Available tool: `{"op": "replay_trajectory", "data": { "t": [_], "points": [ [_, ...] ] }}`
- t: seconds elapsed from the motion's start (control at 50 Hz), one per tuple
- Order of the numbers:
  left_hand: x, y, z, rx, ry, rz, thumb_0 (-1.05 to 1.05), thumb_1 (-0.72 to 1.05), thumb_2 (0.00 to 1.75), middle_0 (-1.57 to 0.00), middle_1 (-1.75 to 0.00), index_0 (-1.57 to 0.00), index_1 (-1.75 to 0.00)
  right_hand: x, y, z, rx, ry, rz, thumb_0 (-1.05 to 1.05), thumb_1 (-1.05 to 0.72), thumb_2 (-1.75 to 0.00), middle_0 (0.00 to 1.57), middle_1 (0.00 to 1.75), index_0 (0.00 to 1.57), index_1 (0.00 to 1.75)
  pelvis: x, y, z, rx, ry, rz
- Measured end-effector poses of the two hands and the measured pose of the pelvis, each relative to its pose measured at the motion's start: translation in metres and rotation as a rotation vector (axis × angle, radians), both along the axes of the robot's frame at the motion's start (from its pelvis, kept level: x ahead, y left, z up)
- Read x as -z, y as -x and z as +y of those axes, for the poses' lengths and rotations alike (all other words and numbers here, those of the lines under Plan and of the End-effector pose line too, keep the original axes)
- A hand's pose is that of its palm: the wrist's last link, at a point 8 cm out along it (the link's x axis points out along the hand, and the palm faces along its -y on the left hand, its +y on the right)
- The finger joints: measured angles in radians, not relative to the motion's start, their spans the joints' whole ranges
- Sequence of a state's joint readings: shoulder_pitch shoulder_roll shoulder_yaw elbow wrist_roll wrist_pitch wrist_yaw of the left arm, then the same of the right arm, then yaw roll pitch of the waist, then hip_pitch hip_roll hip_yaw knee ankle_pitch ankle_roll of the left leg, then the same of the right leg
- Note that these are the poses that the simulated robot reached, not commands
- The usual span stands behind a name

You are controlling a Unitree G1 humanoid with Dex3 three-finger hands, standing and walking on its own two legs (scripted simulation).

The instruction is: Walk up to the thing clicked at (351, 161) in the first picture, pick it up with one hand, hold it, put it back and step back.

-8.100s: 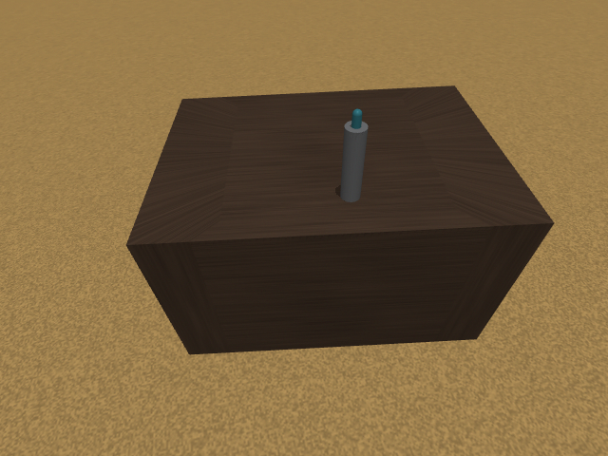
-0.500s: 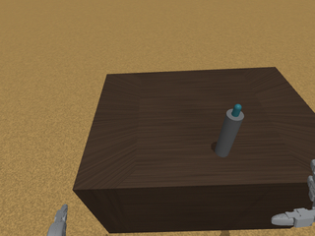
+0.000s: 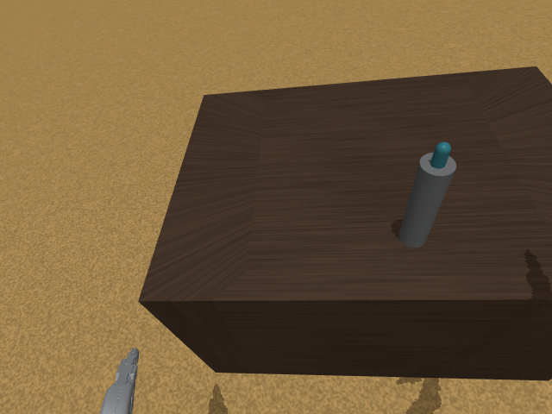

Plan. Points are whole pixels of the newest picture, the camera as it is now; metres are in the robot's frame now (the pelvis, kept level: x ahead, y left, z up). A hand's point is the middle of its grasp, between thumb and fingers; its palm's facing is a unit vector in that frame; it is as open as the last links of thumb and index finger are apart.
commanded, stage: go down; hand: right
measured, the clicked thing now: (425, 197) +0.50 -0.21 -0.01
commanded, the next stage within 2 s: none
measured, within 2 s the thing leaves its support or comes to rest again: neither
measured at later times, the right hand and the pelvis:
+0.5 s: hand out of the picture +0.38 -0.37 +0.07, palm faces +0.20 +0.98 +0.03, open 17.6 cm; pelvis -0.01 +0.00 -0.02, yaw +0 degrees
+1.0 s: hand out of the picture +0.41 -0.39 +0.07, palm faces +0.19 +0.98 +0.02, open 17.5 cm; pelvis +0.00 +0.00 -0.03, yaw +1 degrees
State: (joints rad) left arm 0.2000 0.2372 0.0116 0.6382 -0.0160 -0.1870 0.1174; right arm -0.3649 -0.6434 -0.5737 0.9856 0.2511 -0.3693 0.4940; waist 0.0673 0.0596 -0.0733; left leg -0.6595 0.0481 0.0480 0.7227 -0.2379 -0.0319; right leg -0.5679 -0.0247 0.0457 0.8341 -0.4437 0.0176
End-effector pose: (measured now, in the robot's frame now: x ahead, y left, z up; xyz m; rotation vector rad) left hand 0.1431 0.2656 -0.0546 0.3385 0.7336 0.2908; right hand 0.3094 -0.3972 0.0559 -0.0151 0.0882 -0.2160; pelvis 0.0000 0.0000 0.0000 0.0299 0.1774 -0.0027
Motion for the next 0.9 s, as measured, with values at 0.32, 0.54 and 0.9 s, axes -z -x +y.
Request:
{"op": "replay_trajectory", "data": {
  "t": [0.32,0.54,0.9],
  "points": [
    [-0.004,0.005,-0.003,0.035,-0.036,-0.058,0.00,-0.53,0.04,-0.06,-0.06,-0.07,-0.06,-0.009,-0.027,-0.017,-0.026,-0.035,-0.067,-0.01,0.53,-0.05,0.05,0.05,0.05,0.05,0.013,0.005,-0.002,-0.001,-0.011,0.058],
    [-0.001,0.009,-0.001,0.061,-0.048,-0.048,-0.01,-0.54,0.05,-0.06,-0.05,-0.06,-0.06,-0.013,-0.042,-0.026,-0.009,-0.035,-0.067,-0.01,0.58,-0.04,0.04,0.05,0.05,0.05,0.021,0.006,0.003,0.000,-0.016,0.092],
    [-0.005,0.005,-0.005,0.092,-0.063,-0.065,0.00,-0.55,0.06,-0.06,-0.05,-0.06,-0.06,-0.013,-0.060,-0.039,-0.018,-0.036,-0.054,-0.01,0.57,-0.04,0.05,0.05,0.05,0.05,0.028,0.003,0.001,0.001,-0.025,0.128]
  ]
}}
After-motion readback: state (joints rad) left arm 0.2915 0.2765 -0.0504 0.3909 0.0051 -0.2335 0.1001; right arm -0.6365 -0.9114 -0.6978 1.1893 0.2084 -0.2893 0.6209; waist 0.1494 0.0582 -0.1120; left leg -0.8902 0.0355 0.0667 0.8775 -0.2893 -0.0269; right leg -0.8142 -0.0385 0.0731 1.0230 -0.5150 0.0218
